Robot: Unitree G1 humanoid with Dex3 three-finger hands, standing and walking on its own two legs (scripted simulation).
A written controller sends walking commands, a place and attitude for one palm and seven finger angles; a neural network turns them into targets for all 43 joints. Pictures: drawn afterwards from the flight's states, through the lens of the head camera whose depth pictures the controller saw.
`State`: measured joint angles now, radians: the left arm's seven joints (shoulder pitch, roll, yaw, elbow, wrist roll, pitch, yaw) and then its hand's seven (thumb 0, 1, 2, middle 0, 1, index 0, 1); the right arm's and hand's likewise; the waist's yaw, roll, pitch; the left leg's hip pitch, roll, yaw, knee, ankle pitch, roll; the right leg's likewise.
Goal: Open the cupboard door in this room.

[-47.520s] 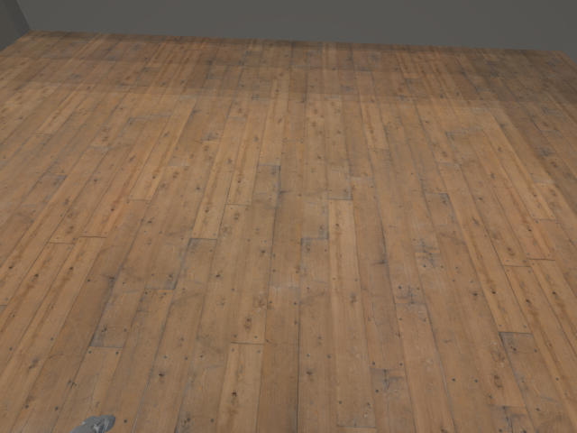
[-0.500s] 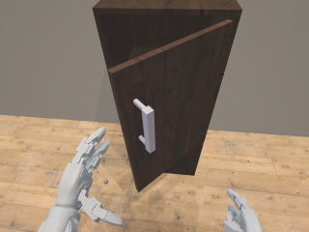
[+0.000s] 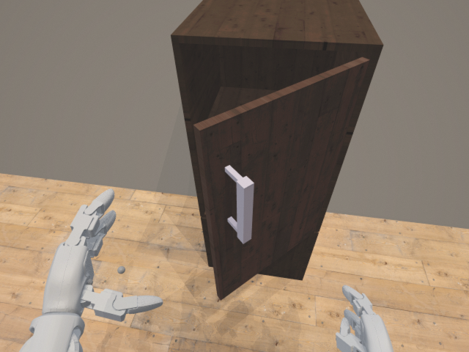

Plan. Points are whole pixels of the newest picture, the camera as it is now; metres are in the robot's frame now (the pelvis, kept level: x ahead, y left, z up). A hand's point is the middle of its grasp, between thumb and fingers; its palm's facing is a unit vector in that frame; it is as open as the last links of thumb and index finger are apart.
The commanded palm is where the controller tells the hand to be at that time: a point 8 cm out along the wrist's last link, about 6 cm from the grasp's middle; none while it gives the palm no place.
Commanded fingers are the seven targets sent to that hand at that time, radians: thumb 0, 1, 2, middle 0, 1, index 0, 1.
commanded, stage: draw the hand back to the body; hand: left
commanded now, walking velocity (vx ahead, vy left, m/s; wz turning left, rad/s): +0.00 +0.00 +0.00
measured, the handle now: (237, 206) +0.35 +0.04 +0.08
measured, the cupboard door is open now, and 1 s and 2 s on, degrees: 45 45 45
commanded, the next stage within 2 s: step back with the hand held close in 0.88 s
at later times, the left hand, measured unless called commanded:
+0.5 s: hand (59, 233) +0.22 +0.26 +0.16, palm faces +0.43 -0.81 -0.39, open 9.1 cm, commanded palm +0.17 +0.30 +0.18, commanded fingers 0.00 0.90 0.90 -0.20 -0.30 -0.20 -0.30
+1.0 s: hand (60, 236) +0.21 +0.25 +0.16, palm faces +0.44 -0.81 -0.38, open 7.4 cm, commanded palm +0.16 +0.29 +0.19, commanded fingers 0.00 0.90 0.90 -0.20 -0.30 -0.20 -0.30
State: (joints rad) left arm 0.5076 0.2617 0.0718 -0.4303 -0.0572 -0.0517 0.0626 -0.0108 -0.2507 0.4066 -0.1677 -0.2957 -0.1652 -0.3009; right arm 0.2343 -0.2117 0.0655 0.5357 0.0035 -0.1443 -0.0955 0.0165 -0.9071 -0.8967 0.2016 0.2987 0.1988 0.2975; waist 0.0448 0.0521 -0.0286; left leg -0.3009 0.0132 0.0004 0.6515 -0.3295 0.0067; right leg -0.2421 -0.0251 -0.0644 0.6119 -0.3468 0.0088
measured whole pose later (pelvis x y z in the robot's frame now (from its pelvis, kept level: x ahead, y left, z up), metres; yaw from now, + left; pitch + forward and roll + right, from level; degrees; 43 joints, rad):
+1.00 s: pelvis +0.01 -0.01 +0.02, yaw -1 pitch -4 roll +0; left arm 0.44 0.32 0.32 -0.35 -0.06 -0.08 0.12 0.01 0.89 0.90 -0.21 -0.30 -0.21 -0.30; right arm 0.18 -0.21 0.02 0.65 -0.01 -0.10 -0.08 0.02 -0.91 -0.90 0.20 0.30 0.20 0.30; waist 0.07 0.06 0.03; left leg -0.10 0.02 0.02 0.41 -0.24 0.00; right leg -0.05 -0.01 -0.05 0.37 -0.25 0.00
